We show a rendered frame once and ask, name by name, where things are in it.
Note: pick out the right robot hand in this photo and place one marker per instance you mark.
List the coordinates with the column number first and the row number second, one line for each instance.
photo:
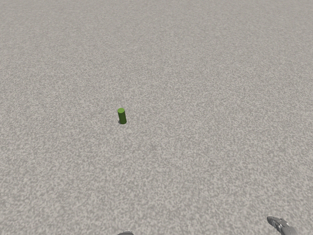
column 282, row 226

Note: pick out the can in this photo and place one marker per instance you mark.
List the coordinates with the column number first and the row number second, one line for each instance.
column 122, row 116

